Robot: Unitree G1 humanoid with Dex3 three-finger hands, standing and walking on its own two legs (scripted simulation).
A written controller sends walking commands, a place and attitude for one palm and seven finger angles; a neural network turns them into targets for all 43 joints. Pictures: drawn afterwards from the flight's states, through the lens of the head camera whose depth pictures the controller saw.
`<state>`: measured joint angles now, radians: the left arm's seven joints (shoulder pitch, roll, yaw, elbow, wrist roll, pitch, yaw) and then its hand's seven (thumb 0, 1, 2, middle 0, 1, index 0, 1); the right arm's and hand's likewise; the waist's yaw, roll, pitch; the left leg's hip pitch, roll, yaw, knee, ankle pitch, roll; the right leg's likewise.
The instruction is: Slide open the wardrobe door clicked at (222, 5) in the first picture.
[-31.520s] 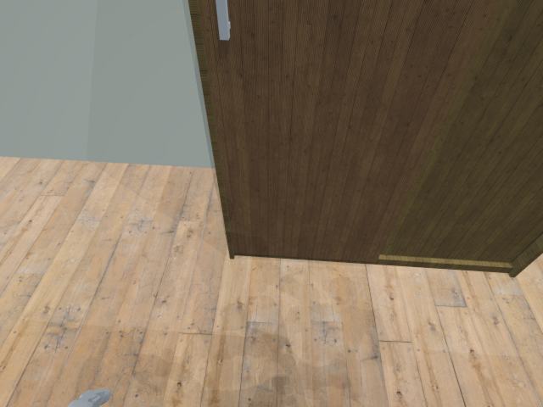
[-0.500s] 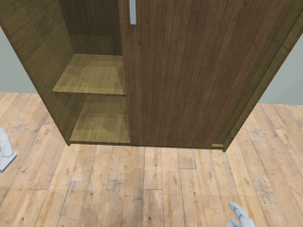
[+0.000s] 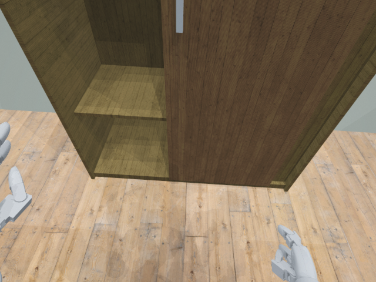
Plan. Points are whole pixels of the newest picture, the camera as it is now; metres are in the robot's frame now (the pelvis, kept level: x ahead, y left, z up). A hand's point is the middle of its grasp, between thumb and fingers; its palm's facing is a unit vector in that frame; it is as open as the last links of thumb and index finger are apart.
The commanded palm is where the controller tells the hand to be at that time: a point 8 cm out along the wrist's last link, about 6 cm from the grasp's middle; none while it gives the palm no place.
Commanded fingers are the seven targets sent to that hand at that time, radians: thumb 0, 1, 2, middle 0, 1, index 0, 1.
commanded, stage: let the arm hang, fingers relaxed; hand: left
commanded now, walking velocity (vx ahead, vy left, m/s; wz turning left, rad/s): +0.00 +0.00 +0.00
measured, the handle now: out of the picture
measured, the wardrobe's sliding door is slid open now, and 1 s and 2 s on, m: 0.47 0.47 0.47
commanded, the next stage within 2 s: look to check the result in 1.12 s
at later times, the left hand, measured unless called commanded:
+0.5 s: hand out of the picture -0.06 +0.19 -0.18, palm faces -0.01 -0.98 -0.20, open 7.2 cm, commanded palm none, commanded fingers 0.00 0.90 0.90 -0.20 -0.30 -0.20 -0.30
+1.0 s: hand out of the picture +0.01 +0.18 -0.17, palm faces -0.03 -0.98 -0.20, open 7.3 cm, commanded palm none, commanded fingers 0.00 0.90 0.90 -0.20 -0.30 -0.20 -0.30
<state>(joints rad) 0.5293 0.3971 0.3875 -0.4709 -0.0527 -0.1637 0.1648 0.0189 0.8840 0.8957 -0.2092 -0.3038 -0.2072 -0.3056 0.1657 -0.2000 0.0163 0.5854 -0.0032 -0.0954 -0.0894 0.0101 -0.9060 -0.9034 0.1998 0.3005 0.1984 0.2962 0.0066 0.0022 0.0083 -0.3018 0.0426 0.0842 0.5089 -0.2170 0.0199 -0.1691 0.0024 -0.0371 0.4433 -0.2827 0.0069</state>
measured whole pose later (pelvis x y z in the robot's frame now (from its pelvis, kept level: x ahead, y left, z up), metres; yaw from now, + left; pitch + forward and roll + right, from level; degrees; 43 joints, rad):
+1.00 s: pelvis -0.02 +0.01 +0.00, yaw +0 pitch -1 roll +0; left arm 0.20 0.17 -0.01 1.12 0.02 0.01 0.03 0.01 0.92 0.90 -0.20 -0.30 -0.20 -0.30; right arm 0.19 -0.17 -0.01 1.12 -0.02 0.02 -0.02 0.01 -0.93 -0.90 0.20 0.30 0.19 0.30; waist -0.02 0.00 0.05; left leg -0.25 0.01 0.10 0.41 -0.14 0.03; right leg -0.15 -0.02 -0.03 0.42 -0.24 0.02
